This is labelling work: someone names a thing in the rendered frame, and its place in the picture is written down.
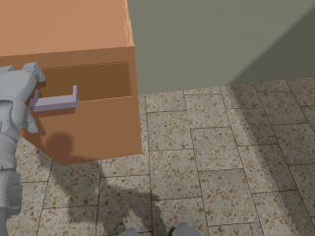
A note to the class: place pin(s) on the handle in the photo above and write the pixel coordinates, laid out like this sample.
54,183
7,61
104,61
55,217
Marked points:
54,102

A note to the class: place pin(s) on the robot left hand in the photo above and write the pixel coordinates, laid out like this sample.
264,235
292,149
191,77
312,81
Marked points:
20,84

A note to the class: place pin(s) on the left robot upper arm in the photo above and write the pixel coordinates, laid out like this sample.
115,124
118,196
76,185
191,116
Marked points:
11,194

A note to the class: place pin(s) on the drawer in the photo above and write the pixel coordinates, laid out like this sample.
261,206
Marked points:
94,81

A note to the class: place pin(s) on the left robot shin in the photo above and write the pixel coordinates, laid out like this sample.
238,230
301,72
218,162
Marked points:
131,229

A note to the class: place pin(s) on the cabinet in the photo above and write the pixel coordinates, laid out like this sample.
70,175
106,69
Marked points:
64,33

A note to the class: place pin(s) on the robot right thigh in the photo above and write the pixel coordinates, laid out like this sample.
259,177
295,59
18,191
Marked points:
186,230

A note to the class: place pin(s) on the robot left forearm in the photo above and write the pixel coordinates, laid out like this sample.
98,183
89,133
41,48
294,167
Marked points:
12,120

